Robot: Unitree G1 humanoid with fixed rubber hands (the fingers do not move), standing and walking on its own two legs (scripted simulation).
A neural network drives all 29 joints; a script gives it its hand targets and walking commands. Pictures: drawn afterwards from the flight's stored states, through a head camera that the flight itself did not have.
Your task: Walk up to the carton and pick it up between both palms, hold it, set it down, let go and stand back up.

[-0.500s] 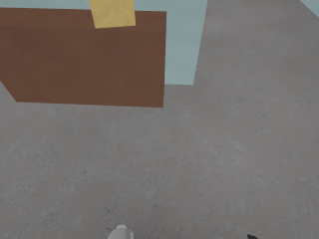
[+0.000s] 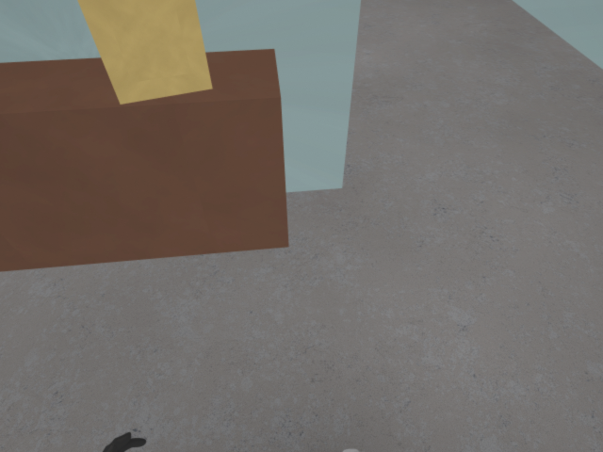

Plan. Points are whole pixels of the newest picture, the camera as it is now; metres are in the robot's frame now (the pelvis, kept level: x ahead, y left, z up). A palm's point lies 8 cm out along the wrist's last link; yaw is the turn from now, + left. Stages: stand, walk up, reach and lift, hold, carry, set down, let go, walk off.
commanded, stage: walk up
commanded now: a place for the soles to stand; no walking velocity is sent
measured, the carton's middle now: (151, 37) +1.20 +0.30 +0.08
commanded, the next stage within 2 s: none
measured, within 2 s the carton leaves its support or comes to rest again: neither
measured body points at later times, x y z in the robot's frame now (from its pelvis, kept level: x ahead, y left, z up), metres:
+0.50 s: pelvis +0.22 +0.10 -0.01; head +0.24 +0.12 +0.44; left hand +0.20 +0.39 -0.13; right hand +0.36 -0.15 -0.10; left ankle +0.29 +0.22 -0.72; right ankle +0.14 -0.07 -0.66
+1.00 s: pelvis +0.41 +0.16 +0.01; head +0.44 +0.14 +0.46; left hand +0.47 +0.43 -0.09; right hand +0.48 -0.11 -0.12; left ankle +0.46 +0.30 -0.67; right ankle +0.43 +0.02 -0.72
